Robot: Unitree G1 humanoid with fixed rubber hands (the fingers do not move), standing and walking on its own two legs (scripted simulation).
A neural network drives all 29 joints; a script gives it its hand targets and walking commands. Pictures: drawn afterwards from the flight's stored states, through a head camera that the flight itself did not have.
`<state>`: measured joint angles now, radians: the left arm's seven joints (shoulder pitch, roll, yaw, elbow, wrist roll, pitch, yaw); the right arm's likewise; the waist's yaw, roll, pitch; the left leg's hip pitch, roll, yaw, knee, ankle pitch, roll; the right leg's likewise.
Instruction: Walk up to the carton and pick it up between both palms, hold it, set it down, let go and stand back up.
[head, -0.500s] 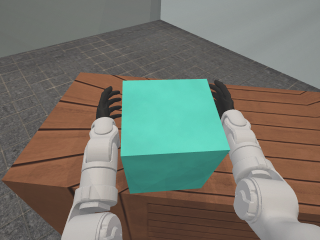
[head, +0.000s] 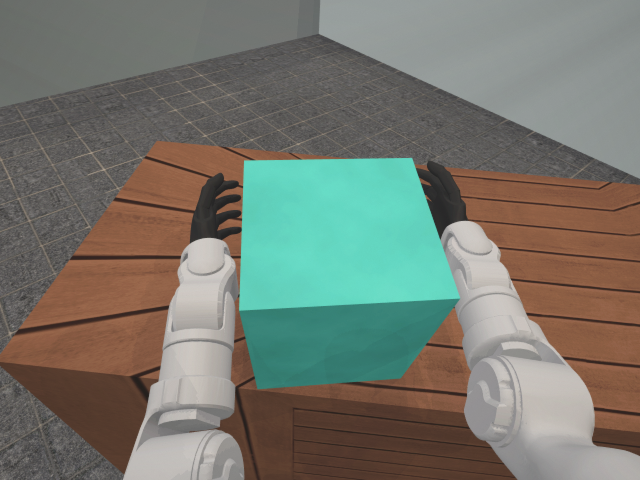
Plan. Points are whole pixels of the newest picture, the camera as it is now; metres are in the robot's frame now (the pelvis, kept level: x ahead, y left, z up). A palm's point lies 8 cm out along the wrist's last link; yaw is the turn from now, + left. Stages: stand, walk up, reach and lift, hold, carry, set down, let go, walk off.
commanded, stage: set down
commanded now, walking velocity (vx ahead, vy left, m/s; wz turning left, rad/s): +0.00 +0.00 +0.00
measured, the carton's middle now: (330, 280) +0.37 -0.02 +0.07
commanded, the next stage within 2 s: none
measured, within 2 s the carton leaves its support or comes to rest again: rests again in 0.74 s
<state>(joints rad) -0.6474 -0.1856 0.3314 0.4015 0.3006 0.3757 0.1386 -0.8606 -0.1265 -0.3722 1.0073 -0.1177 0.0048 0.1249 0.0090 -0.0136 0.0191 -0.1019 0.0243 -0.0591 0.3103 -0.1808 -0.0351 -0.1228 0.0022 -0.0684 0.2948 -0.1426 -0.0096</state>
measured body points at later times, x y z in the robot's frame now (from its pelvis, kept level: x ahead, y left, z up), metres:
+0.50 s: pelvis +0.01 +0.00 +0.00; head +0.02 +0.01 +0.45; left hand +0.40 +0.14 +0.13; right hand +0.44 -0.17 +0.13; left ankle -0.01 +0.14 -0.75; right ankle +0.01 -0.11 -0.75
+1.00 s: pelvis +0.01 -0.01 +0.00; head +0.04 -0.01 +0.45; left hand +0.40 +0.14 +0.09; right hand +0.45 -0.18 +0.09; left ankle -0.01 +0.14 -0.75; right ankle +0.01 -0.11 -0.75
